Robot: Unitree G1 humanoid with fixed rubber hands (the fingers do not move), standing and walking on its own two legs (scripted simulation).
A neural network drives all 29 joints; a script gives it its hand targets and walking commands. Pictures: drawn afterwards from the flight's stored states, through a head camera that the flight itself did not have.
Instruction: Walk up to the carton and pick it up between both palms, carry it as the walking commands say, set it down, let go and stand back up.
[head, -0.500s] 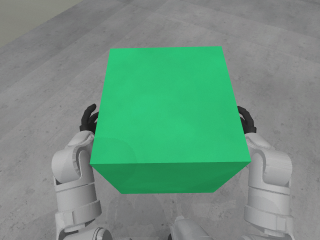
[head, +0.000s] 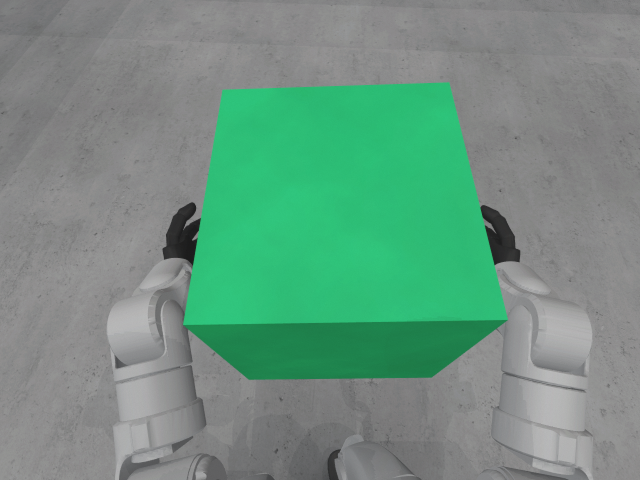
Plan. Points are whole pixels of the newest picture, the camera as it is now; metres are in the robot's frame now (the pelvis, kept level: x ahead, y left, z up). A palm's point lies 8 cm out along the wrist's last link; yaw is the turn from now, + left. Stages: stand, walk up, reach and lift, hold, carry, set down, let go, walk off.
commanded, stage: carry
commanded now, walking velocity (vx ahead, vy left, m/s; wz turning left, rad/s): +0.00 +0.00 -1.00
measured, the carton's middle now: (337, 248) +0.39 +0.00 +0.03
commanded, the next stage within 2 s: none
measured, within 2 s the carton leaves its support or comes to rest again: neither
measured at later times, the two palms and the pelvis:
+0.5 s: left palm (372, 243) +0.38 -0.04 +0.06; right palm out of the picture +0.21 -0.35 +0.07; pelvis -0.01 -0.04 +0.01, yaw -27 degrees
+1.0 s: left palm (536, 280) +0.34 -0.24 +0.04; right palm out of the picture +0.05 -0.44 +0.05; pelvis -0.01 -0.07 -0.01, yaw -54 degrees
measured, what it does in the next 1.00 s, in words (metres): steps on the spot, turning right: right foot, then left foot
